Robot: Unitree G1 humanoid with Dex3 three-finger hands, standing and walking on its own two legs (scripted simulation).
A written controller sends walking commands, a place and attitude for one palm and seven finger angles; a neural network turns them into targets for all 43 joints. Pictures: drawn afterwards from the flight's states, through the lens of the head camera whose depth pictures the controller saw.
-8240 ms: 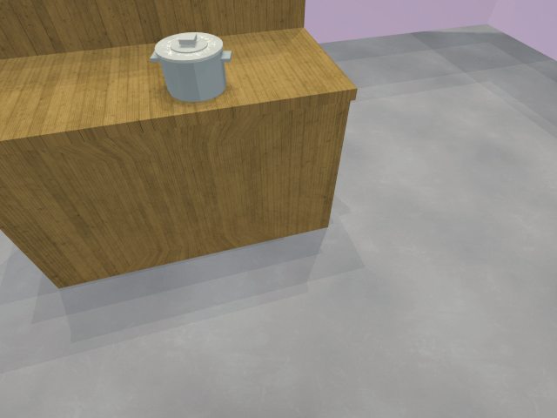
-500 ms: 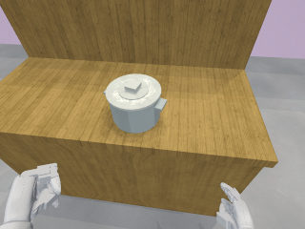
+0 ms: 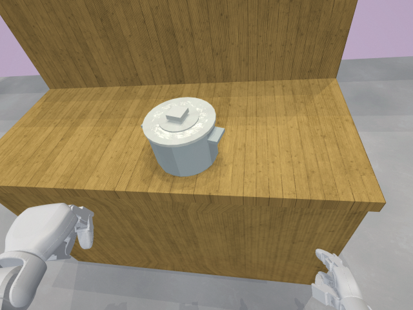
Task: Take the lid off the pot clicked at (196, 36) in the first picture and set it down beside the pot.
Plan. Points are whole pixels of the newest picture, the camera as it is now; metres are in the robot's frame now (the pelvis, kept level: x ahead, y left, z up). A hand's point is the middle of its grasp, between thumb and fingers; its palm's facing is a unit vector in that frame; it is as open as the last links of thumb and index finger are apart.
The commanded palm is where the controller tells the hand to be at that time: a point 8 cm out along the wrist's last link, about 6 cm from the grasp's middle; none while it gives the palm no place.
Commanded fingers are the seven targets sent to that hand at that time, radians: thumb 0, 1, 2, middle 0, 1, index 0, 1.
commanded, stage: reach forward and open the fingers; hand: left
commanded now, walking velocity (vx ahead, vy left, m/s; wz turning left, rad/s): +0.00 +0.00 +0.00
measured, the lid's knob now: (177, 113) +0.54 +0.14 +0.10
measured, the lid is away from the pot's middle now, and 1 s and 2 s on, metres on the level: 0.00 0.00 0.00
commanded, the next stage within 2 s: move the open hand above the knob in 0.72 s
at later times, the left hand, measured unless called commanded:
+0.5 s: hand (61, 201) +0.25 +0.27 +0.15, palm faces -0.11 +0.00 -0.99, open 8.9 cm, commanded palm +0.22 +0.26 +0.21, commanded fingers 0.00 -0.31 1.42 -0.83 -0.08 -0.83 -0.08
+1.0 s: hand (87, 171) +0.30 +0.24 +0.16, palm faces -0.13 +0.05 -0.99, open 10.1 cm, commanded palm +0.28 +0.24 +0.23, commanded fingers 0.00 -0.33 1.49 -0.84 -0.08 -0.84 -0.08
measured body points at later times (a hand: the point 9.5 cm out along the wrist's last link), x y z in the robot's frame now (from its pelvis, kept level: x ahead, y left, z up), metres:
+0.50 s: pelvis -0.02 +0.01 +0.00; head -0.01 -0.04 +0.45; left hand +0.25 +0.27 +0.20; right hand +0.18 -0.22 -0.10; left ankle +0.00 +0.11 -0.74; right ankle -0.02 -0.12 -0.74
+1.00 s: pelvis -0.03 +0.01 +0.00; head -0.01 -0.03 +0.45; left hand +0.30 +0.24 +0.22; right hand +0.19 -0.20 -0.10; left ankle +0.00 +0.11 -0.74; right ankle -0.02 -0.12 -0.74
